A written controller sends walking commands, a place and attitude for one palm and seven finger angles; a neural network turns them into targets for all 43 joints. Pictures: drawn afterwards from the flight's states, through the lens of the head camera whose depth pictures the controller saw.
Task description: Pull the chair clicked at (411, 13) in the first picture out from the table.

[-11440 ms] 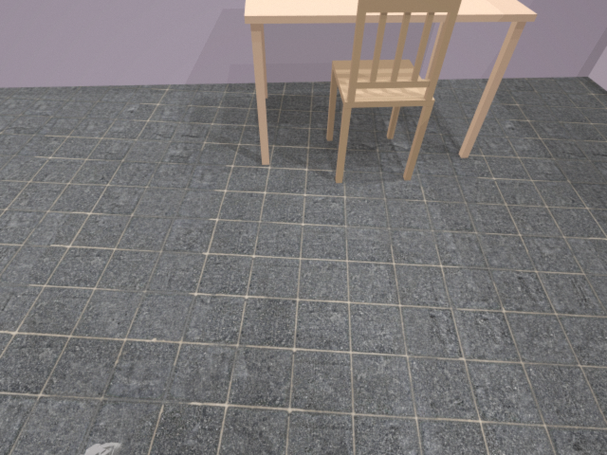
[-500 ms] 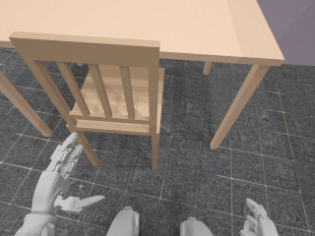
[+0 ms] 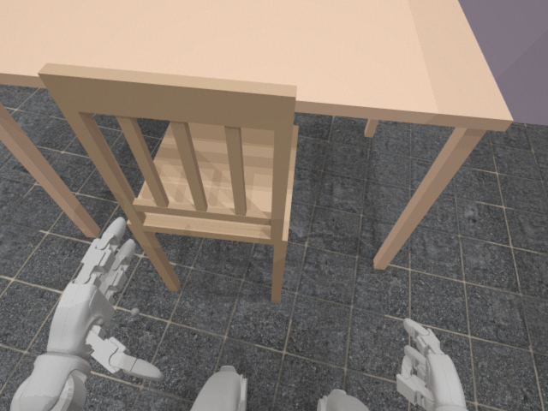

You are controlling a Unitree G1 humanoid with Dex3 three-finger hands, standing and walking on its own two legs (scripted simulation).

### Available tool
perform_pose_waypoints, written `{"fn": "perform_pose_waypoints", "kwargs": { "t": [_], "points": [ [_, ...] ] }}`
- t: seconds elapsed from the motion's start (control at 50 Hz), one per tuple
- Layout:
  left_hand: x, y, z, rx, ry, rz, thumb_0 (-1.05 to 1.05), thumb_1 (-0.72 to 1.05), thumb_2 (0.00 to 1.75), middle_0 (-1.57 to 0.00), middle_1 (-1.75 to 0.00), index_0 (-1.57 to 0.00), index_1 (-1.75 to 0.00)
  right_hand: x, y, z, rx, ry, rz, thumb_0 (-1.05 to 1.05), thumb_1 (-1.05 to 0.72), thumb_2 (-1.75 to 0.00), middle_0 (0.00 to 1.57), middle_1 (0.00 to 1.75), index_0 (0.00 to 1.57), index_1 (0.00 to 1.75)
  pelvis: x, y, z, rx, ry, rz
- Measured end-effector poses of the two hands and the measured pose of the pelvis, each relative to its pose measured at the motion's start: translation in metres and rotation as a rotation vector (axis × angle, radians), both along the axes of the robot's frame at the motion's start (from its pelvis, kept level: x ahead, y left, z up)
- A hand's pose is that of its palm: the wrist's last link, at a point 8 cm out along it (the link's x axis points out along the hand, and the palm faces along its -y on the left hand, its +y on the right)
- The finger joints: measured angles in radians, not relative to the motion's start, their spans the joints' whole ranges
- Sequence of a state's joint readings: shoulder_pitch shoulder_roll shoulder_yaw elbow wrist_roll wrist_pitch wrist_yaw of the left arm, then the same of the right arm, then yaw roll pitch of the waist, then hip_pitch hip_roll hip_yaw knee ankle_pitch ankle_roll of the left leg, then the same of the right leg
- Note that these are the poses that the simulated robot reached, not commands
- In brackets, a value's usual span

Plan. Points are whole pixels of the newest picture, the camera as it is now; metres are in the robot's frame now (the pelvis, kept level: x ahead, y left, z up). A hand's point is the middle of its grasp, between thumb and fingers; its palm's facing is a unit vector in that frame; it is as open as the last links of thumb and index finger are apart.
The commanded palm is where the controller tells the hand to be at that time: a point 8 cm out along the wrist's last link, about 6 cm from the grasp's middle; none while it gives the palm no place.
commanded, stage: raise the hand toward the chair's back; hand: left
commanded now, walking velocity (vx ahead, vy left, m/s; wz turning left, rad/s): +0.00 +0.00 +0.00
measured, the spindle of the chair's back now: (191, 169) +0.52 +0.19 -0.02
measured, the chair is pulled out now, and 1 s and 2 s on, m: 0.00 0.00 0.00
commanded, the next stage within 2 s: aim the fingers beside a spindle in 0.62 s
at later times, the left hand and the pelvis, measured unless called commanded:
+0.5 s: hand (135, 301) +0.25 +0.20 +0.05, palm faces -0.04 -1.00 -0.06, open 16.9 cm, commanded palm +0.22 +0.26 +0.05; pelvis +0.00 +0.00 +0.01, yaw +0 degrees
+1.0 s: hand (162, 291) +0.26 +0.17 +0.04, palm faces -0.09 -1.00 -0.03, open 16.9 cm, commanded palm +0.25 +0.23 +0.04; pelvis +0.00 -0.01 +0.00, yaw +0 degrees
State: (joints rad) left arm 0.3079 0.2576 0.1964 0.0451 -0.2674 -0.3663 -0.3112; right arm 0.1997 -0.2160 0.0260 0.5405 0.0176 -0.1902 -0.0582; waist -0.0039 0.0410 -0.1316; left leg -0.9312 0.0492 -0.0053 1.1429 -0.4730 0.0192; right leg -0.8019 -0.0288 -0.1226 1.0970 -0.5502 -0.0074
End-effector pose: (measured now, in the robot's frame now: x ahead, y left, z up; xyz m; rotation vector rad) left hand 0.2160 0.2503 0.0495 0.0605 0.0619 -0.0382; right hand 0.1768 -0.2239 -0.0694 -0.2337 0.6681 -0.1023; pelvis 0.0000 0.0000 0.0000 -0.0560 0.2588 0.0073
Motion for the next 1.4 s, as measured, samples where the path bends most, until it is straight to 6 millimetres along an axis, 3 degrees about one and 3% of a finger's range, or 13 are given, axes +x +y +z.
{"fn": "perform_pose_waypoints", "kwargs": {
  "t": [0.32,0.78,0.9,1.06,1.4],
  "points": [
    [0.015,0.004,0.002,-0.01,0.009,-0.009,-0.01,-0.5,0.3,-0.06,-0.08,-0.06,-0.08,-0.029,-0.027,0.005,-0.047,0.06,-0.079,0.01,-0.9,-0.9,0.2,0.3,0.21,0.3,0.003,0.0,0.007,0.007,-0.003,-0.01],
    [0.007,-0.002,0.003,-0.006,-0.009,-0.003,-0.01,-0.5,0.3,-0.06,-0.08,-0.06,-0.08,-0.015,-0.019,0.002,-0.016,0.02,-0.037,0.01,-0.9,-0.89,0.21,0.3,0.21,0.3,-0.001,-0.005,0.004,0.008,-0.006,-0.003],
    [0.02,-0.008,-0.005,-0.022,-0.018,-0.018,-0.01,-0.5,0.3,-0.06,-0.08,-0.06,-0.08,-0.017,-0.022,-0.003,-0.031,0.03,-0.028,0.01,-0.9,-0.89,0.21,0.3,0.21,0.3,-0.002,-0.006,0.0,0.008,0.007,-0.002],
    [0.039,-0.032,-0.01,-0.035,-0.025,-0.055,-0.01,-0.5,0.3,-0.06,-0.08,-0.06,-0.08,-0.026,-0.026,-0.009,-0.028,0.057,-0.048,0.01,-0.9,-0.89,0.2,0.3,0.21,0.3,-0.002,-0.006,-0.003,0.014,0.021,-0.012],
    [0.071,-0.053,-0.025,-0.041,-0.036,-0.051,-0.01,-0.5,0.3,-0.06,-0.08,-0.06,-0.08,-0.037,-0.03,-0.03,-0.022,0.148,-0.059,0.01,-0.9,-0.89,0.2,0.3,0.2,0.3,-0.002,-0.008,-0.013,0.02,0.058,-0.019]
  ]
}}
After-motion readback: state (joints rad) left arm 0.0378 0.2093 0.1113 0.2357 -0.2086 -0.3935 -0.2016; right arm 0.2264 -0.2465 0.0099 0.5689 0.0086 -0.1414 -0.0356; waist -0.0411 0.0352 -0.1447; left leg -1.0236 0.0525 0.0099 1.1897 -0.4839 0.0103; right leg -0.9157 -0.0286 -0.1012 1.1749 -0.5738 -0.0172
